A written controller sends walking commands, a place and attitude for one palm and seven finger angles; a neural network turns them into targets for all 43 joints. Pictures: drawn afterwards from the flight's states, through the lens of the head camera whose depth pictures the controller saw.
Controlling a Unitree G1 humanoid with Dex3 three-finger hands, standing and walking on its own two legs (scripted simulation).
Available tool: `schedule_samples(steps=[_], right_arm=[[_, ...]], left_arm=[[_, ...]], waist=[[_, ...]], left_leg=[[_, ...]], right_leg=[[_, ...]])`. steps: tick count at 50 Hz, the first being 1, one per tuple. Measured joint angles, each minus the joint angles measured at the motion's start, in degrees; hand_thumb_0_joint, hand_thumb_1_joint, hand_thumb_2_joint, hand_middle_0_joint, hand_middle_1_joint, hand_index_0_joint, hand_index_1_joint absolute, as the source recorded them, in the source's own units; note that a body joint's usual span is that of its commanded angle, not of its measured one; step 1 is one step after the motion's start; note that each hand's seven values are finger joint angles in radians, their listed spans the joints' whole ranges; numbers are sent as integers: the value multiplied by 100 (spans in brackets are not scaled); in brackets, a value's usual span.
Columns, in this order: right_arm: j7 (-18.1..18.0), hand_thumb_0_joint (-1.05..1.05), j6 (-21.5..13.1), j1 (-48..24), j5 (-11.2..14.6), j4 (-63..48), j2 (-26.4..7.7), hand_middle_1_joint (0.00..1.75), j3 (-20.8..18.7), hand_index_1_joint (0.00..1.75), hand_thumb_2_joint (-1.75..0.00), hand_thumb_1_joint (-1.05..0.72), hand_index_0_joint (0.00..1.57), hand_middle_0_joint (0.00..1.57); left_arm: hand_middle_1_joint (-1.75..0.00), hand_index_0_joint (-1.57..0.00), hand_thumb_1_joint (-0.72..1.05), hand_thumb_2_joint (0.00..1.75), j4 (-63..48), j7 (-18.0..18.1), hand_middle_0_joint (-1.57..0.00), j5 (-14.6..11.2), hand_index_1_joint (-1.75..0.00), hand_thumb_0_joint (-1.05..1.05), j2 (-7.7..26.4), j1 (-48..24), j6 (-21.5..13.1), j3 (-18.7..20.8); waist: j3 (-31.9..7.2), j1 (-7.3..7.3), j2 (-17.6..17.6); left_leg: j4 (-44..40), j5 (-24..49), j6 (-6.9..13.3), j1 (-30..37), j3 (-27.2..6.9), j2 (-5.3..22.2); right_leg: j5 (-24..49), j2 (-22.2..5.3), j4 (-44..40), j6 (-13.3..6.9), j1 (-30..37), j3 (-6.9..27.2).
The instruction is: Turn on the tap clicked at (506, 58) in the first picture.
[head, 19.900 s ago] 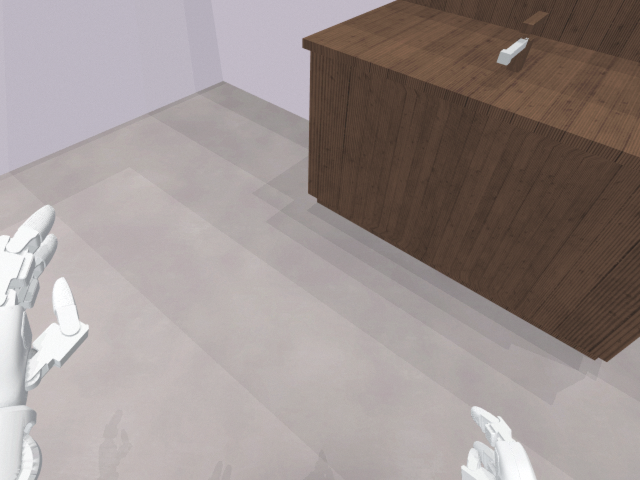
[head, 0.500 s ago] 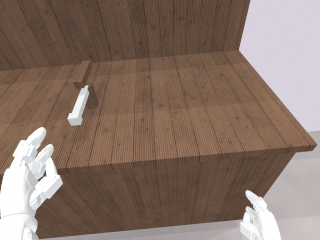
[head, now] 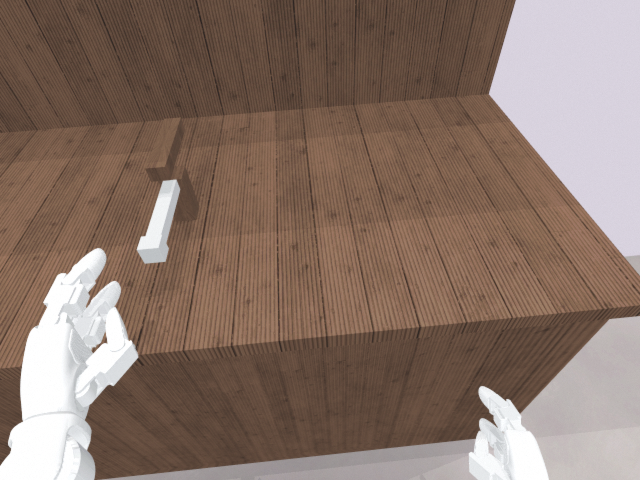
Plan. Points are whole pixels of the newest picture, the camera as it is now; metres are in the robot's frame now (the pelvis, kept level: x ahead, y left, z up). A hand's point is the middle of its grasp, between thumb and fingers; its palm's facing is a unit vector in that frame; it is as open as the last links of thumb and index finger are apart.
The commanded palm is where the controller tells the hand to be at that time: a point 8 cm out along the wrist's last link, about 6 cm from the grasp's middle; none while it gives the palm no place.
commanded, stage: reach beside the lever's end, fingers flat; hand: left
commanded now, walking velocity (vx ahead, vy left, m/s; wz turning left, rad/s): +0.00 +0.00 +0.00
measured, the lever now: (153, 249) +0.36 +0.28 +0.10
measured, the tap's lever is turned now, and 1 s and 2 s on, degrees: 0 0 0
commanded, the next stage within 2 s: push the lever round in 1.80 s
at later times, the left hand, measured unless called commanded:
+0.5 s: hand (121, 328) +0.23 +0.24 +0.12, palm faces +0.42 -0.90 -0.12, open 7.6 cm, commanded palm +0.19 +0.30 +0.13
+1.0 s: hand (113, 290) +0.28 +0.29 +0.11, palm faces +0.47 -0.88 -0.11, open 7.7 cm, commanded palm +0.24 +0.33 +0.11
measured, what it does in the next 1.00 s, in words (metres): stands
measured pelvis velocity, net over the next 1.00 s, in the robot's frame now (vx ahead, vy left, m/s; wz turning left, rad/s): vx -0.02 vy -0.01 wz -0.02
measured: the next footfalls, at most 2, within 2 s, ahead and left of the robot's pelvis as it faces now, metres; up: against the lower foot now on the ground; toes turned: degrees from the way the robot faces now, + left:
none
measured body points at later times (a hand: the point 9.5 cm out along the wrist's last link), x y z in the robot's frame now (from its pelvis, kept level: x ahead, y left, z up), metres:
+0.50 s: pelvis -0.01 +0.00 +0.00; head +0.00 -0.02 +0.45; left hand +0.20 +0.29 +0.13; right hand +0.18 -0.22 -0.08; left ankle -0.03 +0.12 -0.72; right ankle +0.02 -0.08 -0.72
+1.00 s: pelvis -0.02 -0.01 +0.00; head +0.00 -0.03 +0.45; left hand +0.25 +0.33 +0.12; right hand +0.15 -0.26 -0.09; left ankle -0.03 +0.12 -0.72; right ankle +0.02 -0.08 -0.72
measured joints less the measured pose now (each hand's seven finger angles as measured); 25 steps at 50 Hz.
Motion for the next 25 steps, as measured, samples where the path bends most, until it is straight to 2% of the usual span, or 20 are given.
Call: schedule_samples(steps=[8,14,25], right_arm=[[-17,1,77,32,-24,11,-16,30,-48,30,-90,-90,20,20],[-59,1,94,-38,-25,101,-40,30,-53,30,-90,-90,20,20],[-114,1,305,-181,-2,205,12,30,-7,30,-90,-90,20,20]], left_arm=[[-30,-20,90,89,174,15,-20,75,-29,2,-38,29,-135,78],[-29,-19,90,89,444,5,-20,86,-28,2,-36,-261,-313,98],[-26,-19,90,89,1287,14,-19,27,-26,2,119,-1064,-156,317]], waist=[[31,28,-51],[105,27,-62],[156,-76,-86]], left_leg=[[-72,3,31,96,28,-12],[-87,50,41,97,13,-30],[-253,210,7,135,40,5]], right_leg=[[25,-6,-98,44,103,31],[75,-25,-132,53,121,17],[235,14,-283,6,138,39]])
